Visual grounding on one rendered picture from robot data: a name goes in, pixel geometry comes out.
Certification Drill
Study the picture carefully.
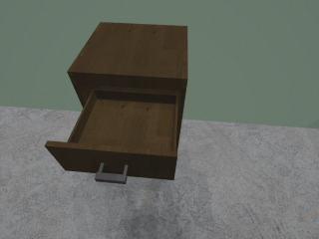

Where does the cabinet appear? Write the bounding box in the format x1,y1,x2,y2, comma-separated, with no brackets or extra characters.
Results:
67,22,188,151

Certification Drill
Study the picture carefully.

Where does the handle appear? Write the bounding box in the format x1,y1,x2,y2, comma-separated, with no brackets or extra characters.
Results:
94,162,129,184

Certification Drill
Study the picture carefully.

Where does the drawer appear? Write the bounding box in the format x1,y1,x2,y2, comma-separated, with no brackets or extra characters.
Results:
44,89,178,180

